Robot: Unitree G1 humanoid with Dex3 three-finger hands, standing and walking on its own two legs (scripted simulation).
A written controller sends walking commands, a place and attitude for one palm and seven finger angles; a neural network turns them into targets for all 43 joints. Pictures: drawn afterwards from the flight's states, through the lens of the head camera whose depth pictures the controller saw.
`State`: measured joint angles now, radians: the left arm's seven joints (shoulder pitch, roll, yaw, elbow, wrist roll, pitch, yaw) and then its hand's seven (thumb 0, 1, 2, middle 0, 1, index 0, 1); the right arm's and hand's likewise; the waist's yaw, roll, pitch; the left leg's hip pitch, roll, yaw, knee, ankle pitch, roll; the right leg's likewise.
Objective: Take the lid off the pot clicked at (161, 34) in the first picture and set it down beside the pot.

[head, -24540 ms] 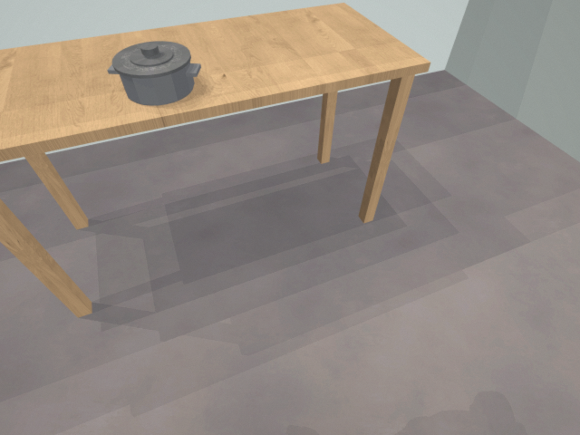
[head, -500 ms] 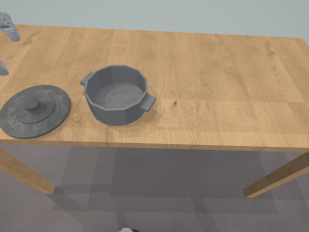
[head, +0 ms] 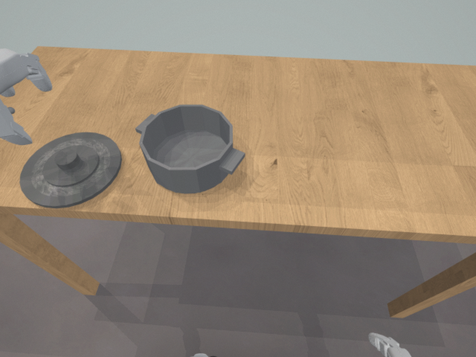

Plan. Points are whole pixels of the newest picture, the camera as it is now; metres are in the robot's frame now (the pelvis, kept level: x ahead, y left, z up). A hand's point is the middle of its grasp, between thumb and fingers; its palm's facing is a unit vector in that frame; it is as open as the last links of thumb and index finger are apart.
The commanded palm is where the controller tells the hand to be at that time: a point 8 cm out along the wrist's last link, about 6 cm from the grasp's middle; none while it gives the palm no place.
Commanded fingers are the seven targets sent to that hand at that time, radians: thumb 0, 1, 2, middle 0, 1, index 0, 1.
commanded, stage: draw the hand back to the body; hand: left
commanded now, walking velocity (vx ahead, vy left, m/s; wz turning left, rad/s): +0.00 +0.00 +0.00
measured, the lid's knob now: (67, 159) +0.47 +0.35 +0.03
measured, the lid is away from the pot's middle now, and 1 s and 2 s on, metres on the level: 0.24 0.24 0.24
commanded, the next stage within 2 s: step back with the hand held close in 1.80 s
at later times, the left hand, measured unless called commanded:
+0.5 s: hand (40, 94) +0.39 +0.26 +0.24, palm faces +0.51 -0.83 -0.22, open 10.1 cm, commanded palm +0.33 +0.29 +0.24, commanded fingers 0.00 0.42 0.78 -0.28 -0.59 -0.28 -0.59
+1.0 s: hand (51, 142) +0.33 +0.22 +0.23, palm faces +0.51 -0.83 -0.24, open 7.8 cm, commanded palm +0.27 +0.25 +0.23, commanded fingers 0.00 0.90 0.90 -0.20 -0.30 -0.20 -0.30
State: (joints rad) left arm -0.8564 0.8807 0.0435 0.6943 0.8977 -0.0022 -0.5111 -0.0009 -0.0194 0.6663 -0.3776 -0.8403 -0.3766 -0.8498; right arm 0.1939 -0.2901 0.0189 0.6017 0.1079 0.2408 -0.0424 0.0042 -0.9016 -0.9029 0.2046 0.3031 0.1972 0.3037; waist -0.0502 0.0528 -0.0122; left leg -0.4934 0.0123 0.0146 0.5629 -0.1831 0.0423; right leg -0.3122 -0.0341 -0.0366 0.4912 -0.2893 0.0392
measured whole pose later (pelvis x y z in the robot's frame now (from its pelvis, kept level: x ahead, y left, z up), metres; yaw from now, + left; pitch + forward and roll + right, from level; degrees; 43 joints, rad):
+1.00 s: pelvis +0.04 -0.06 +0.01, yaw -2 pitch -3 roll +0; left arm -0.04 0.40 0.44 -0.07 -0.12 -0.08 0.10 0.01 0.76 0.86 -0.23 -0.37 -0.23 -0.38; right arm 0.13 -0.25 0.01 0.67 0.03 -0.05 -0.07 0.01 -0.90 -0.90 0.21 0.30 0.20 0.30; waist 0.05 0.06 0.05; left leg -0.13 0.07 0.04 0.36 -0.17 -0.04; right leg 0.01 0.02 -0.01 0.33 -0.28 -0.03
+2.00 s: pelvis +0.02 -0.03 +0.01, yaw -1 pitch -4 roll -2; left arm 0.45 0.37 0.38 -0.56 -0.09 -0.14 0.09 0.01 0.89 0.90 -0.22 -0.30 -0.21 -0.31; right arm 0.15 -0.21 0.03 0.61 0.01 -0.06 -0.06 0.01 -0.90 -0.90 0.21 0.30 0.20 0.30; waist 0.06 0.06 0.03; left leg -0.20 0.05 0.02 0.46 -0.19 0.00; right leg -0.01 0.01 -0.03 0.34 -0.26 0.01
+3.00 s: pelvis -0.09 +0.02 -0.01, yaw -1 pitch +1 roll -3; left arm 0.55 0.42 0.41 -0.76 -0.06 -0.25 0.13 0.01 0.88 0.90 -0.22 -0.30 -0.22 -0.31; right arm 0.21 -0.20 -0.02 0.58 0.02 -0.06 -0.06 0.01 -0.90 -0.90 0.21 0.30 0.20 0.30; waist -0.01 -0.01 0.02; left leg -0.42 0.02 -0.02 0.65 -0.23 0.03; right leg -0.33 0.00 -0.01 0.58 -0.26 0.05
